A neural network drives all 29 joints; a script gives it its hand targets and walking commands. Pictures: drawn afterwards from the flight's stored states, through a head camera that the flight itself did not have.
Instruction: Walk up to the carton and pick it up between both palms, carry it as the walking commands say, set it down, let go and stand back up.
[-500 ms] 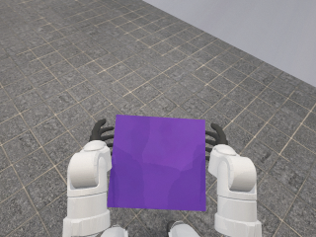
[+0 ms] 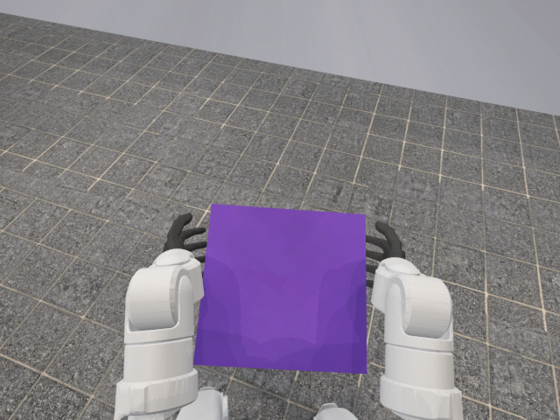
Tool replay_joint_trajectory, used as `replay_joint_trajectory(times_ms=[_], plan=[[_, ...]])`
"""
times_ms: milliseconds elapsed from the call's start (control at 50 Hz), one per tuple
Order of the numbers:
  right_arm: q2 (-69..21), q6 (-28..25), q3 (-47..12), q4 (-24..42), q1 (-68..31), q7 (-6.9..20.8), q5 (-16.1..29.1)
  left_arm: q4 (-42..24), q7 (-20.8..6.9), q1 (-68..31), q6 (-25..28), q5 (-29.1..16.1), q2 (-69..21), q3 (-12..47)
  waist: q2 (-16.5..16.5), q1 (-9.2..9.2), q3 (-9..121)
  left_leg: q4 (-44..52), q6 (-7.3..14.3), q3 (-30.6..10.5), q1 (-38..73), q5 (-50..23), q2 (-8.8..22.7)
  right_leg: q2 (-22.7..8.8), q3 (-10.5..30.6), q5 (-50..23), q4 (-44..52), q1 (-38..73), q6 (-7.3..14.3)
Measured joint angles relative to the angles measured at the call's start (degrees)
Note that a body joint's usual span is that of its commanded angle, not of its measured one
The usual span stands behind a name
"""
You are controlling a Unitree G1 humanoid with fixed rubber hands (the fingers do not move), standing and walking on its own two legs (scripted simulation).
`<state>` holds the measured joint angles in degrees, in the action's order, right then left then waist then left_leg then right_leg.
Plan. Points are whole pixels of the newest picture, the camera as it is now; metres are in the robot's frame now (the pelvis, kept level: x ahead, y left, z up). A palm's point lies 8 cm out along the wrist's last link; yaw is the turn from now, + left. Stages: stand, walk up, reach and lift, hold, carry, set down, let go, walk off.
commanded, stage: carry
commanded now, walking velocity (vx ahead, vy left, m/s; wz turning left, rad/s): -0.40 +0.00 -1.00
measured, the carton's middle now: (279, 287) +0.33 +0.00 -0.04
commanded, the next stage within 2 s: none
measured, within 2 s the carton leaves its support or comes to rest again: neither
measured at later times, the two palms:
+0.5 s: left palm (296, 412) +0.14 -0.01 +0.09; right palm out of the picture +0.02 -0.27 +0.08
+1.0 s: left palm out of the picture -0.05 -0.06 +0.11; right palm out of the picture -0.25 -0.26 +0.12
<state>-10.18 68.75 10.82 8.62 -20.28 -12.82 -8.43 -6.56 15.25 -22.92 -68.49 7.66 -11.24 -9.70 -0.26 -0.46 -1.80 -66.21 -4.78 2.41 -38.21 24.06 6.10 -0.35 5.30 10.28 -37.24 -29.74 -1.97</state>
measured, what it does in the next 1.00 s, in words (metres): walks backwards, turning right: left foot, then right foot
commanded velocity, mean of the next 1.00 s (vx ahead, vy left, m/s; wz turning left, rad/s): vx -0.26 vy -0.07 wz -0.64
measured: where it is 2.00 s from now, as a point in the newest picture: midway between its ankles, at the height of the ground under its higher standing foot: outside the picture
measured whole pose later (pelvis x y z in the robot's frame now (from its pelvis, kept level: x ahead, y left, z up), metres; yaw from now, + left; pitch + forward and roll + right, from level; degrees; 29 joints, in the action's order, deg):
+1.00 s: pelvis -0.36 +0.04 +0.02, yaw -49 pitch +3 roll -4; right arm -10.9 69.0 11.0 3.7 -22.1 -11.1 -8.7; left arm -9.6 17.5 -20.3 -72.1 7.6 -9.9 -8.8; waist 0.5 2.6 5.1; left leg -29.9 -4.1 3.2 -23.4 9.1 11.5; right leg 0.5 0.6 24.8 -50.9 -26.8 -4.4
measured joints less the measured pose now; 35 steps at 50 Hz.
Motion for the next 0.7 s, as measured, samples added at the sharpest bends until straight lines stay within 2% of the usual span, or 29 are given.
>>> replay_joint_trajectory(times_ms=[40,80,120,160,180,200,220,240,280,320,360,400,440,480,500,520,540,580,620,660,700], plan=[[0.01,0.12,-0.52,1.33,0.01,-1.86,1.77,-1.11,-1.82,0.17,0.25,1.35,0.06,0.0,0.83,-1.93,-0.5,2.13,0.35,0.03,1.85,-1.76,-1.98,0.85,1.84,-3.14,2.33,-0.98,0.08],[-0.12,-0.19,-0.84,2.37,-0.33,-2.68,2.79,-2.75,-3.46,0.38,0.51,2.89,0.16,0.17,1.54,-3.11,-0.6,8.15,0.99,-0.35,5.41,-0.99,-4.11,1.92,3.7,-6.65,5.34,-1.69,-0.14],[-0.26,-0.62,-1.08,2.75,-0.67,-2.72,3.16,-4.23,-4.46,0.74,0.57,4.2,0.29,0.48,2.23,-3.45,-0.25,16.66,2.04,-0.74,10.3,0.83,-6.16,3.23,5.66,-10.6,9.2,-2.02,-0.55],[-0.32,-0.86,-1.3,2.63,-0.85,-2.4,3.31,-5.54,-4.44,1.15,0.07,4.87,0.47,0.93,3.35,-3.02,0.41,28.57,3.76,0.05,16.71,1.35,-7.54,4.78,7.8,-14.78,13.52,-2.04,-1.28],[-0.36,-1.26,-1.66,2.14,-0.86,-2.1,3.28,-6.1,-4.11,1.29,-0.23,4.89,0.62,0.87,5.49,-2.52,0.12,32.22,4.9,1.31,17.83,-3.79,-7.95,4.68,8.88,-13.8,14.1,-2.31,-2.46],[-0.39,-1.27,-1.87,1.79,-0.97,-1.93,3.13,-6.59,-3.61,1.91,-0.45,4.44,0.73,0.89,5.93,-1.99,0.05,32.77,5.6,2.2,17.37,-7.03,-6.99,5.55,7.6,-4.84,9.18,-4.93,-3.04],[-0.4,-1.07,-1.99,1.46,-0.95,-1.71,2.91,-6.8,-3.32,2.7,-0.59,3.92,0.98,1.2,5.19,-1.38,-0.18,32.68,5.81,2.7,17.08,-8.6,-5.24,6.57,4.33,3.97,-0.87,-8.4,-3.27],[-0.3,-0.81,-2.23,1.19,-0.61,-1.33,2.62,-6.87,-2.92,3.53,-0.79,3.32,1.24,1.63,4.31,-0.65,-0.44,33.2,5.69,3.15,17.39,-9.56,-3.47,7.09,1.43,9.19,-11.93,-11.36,-3.01],[-0.06,0.0,-2.47,1.28,0.15,-0.54,2.05,-7.07,-1.33,4.51,-1.56,1.6,1.6,2.44,2.68,0.88,-0.91,34.82,4.81,3.86,18.38,-11.12,-0.32,6.43,-1.95,11.4,-29.64,-14.05,-2.25],[-0.14,0.6,-1.87,1.31,-0.04,0.21,1.39,-6.91,0.05,4.27,-2.05,0.25,1.59,2.57,1.07,2.6,-0.97,35.18,3.87,4.59,18.4,-12.13,2.63,4.62,-3.01,10.04,-35.09,-12.19,-1.82],[-0.47,0.42,-0.81,0.61,-1.04,1.83,0.12,-7.06,2.15,3.48,-2.36,-1.07,1.3,2.18,0.04,4.44,-0.49,34.49,3.05,6.02,17.64,-12.65,5.25,2.1,-3.73,10.3,-30.1,-7.74,-1.74],[-0.85,-0.25,-0.21,-0.22,-2.09,3.08,-1.16,-7.32,3.91,2.51,-2.51,-2.22,1.04,1.39,-0.63,5.78,0.17,32.58,2.14,7.68,16.36,-12.6,7.62,-0.28,-4.94,11.08,-20.81,-2.18,-1.69],[-1.05,-0.83,-0.21,-0.85,-2.61,3.63,-2.24,-6.86,4.33,1.44,-2.38,-2.55,0.67,0.22,-1.3,6.51,1.08,29.18,1.07,8.98,14.3,-11.89,10.14,-1.57,-6.56,9.73,-10.07,3.61,-1.62],[-0.82,-1.06,-0.15,-1.16,-2.73,3.91,-2.99,-5.49,4.09,0.2,-2.06,-2.27,0.07,-0.71,-1.24,6.79,2.54,23.72,0.05,9.67,10.58,-9.98,12.07,-1.87,-6.33,5.02,0.06,7.38,-1.35],[-0.42,-1.41,0.18,-1.35,-2.47,4.1,-3.26,-3.94,3.51,0.09,-0.99,-1.95,-0.16,-0.4,-2.13,6.44,2.69,19.41,-0.7,7.34,7.73,-3.77,11.57,-1.0,-5.66,5.29,-1.58,4.94,-1.01],[-0.17,-1.47,0.41,-1.07,-1.71,4.06,-3.27,-2.5,2.92,0.2,-0.19,-1.85,-0.05,0.2,-2.43,5.59,2.25,14.0,-0.83,4.39,5.15,2.68,9.36,-0.68,-4.68,5.35,-3.19,2.91,-0.65],[-0.18,-1.28,0.54,-0.56,-0.65,3.72,-3.06,-1.41,2.37,0.47,0.15,-1.85,0.12,0.7,-2.32,4.51,1.67,8.69,-0.59,2.27,3.06,6.06,6.84,-0.56,-3.56,4.73,-3.5,1.63,-0.4],[0.25,-0.37,-0.4,0.58,1.26,1.59,-1.3,-0.22,1.0,0.96,0.04,-1.33,0.36,1.18,-1.59,2.13,0.54,0.7,0.0,0.62,0.4,5.0,2.88,-0.18,-1.25,1.92,-1.83,0.2,-0.36],[0.64,0.41,-1.5,2.07,2.08,-1.09,1.09,-0.52,-0.7,1.16,-0.11,-0.27,0.43,1.13,-0.53,-0.1,-0.49,-1.72,0.37,0.84,-0.04,0.78,0.59,0.58,0.9,-1.37,0.51,-0.85,-0.37],[0.59,0.6,-2.0,3.71,1.86,-3.12,3.0,-2.11,-2.49,1.19,0.02,1.13,0.46,1.04,0.46,-1.89,-1.22,1.73,0.81,0.75,1.79,-0.94,-1.43,1.61,2.82,-4.61,3.13,-1.71,-0.37],[0.32,0.31,-2.01,4.5,1.03,-3.87,3.93,-3.84,-4.09,1.24,0.22,2.77,0.48,1.0,1.25,-3.02,-1.15,8.99,1.6,0.27,5.44,-0.26,-3.41,2.88,4.6,-8.06,6.21,-2.38,-0.62]])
